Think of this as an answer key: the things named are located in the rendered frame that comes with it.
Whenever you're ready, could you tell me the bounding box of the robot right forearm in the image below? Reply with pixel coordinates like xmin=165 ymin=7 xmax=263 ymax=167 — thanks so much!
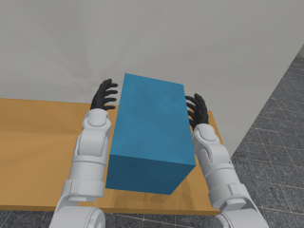
xmin=191 ymin=123 xmax=269 ymax=228

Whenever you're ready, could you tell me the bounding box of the robot left hand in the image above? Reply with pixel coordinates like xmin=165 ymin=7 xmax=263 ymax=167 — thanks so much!
xmin=90 ymin=79 xmax=118 ymax=111

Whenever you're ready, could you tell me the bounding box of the carton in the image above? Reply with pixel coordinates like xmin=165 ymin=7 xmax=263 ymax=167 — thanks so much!
xmin=105 ymin=73 xmax=196 ymax=195

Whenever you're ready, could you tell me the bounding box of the table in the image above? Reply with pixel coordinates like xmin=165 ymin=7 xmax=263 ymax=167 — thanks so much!
xmin=0 ymin=98 xmax=224 ymax=216

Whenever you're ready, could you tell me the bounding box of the robot left forearm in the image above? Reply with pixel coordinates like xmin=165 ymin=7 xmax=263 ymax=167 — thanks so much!
xmin=48 ymin=108 xmax=111 ymax=228

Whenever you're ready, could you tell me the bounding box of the robot right hand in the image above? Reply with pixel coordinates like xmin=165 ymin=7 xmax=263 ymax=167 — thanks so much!
xmin=185 ymin=93 xmax=209 ymax=131

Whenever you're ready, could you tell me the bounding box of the robot right upper arm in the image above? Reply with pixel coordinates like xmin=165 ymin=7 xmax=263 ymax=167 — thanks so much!
xmin=213 ymin=208 xmax=268 ymax=228

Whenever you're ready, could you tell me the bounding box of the robot left upper arm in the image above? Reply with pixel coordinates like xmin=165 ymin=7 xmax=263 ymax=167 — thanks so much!
xmin=49 ymin=205 xmax=105 ymax=228

